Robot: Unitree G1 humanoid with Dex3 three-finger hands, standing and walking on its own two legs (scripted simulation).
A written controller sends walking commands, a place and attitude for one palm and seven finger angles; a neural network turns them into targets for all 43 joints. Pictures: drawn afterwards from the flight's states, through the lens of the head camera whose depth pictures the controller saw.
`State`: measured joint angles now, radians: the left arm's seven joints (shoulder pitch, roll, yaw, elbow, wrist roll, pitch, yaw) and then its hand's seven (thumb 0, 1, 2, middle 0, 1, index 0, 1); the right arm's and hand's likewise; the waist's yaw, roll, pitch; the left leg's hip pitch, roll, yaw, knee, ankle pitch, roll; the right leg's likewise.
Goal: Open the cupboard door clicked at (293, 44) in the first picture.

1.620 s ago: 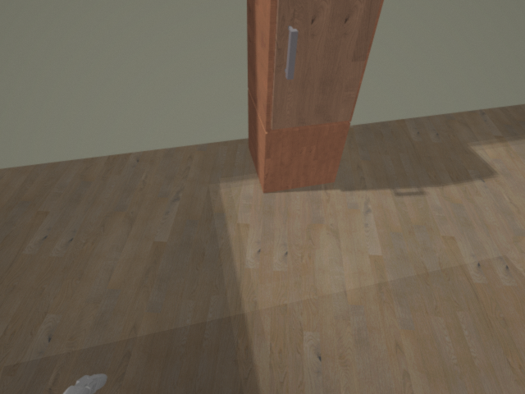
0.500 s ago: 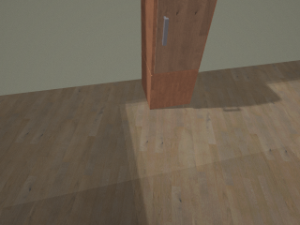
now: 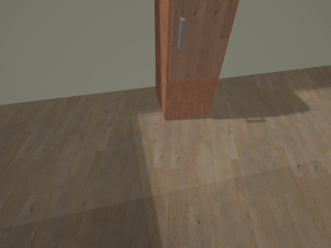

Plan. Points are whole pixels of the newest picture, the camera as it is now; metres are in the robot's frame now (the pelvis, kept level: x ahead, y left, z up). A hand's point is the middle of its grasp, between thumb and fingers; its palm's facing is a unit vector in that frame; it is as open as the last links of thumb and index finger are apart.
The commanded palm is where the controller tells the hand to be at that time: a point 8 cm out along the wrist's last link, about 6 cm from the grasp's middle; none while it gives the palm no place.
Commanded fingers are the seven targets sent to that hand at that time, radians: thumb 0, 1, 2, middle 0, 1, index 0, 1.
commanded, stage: walk to a spot facing it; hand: left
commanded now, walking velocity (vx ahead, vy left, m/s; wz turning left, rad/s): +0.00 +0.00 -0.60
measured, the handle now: (180, 33) +1.20 -0.01 -0.02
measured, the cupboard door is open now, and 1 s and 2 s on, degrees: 0 0 0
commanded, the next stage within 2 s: none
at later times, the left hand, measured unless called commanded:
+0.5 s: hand out of the picture +0.04 +0.15 -0.17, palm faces -0.18 -0.95 -0.26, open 7.4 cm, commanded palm none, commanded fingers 0.00 0.90 0.90 -0.20 -0.30 -0.20 -0.30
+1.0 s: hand (104, 247) +0.16 +0.19 -0.19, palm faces -0.40 -0.90 -0.19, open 7.4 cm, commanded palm none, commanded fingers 0.00 0.90 0.90 -0.20 -0.30 -0.20 -0.30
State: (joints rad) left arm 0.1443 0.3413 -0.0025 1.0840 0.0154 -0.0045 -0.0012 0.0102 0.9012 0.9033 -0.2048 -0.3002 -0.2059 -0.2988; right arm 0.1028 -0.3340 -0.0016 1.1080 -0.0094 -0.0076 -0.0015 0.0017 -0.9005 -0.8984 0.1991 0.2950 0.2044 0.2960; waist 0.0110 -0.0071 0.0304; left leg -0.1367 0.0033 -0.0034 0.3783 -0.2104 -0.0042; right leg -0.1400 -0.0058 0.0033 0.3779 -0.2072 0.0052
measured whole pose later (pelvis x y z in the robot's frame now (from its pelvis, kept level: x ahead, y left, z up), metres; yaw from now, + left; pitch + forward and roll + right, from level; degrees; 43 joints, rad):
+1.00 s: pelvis +0.05 +0.01 -0.01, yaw -30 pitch +1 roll -2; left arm 0.35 0.25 0.09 0.97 0.03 0.03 -0.02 0.01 0.90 0.90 -0.20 -0.30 -0.20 -0.30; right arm 0.21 -0.20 -0.04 0.90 -0.02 -0.03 -0.01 0.00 -0.90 -0.90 0.20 0.29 0.20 0.30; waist 0.04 -0.04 -0.04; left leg -0.23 0.01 0.06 0.51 -0.31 0.04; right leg -0.38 0.11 0.12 0.78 -0.40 -0.02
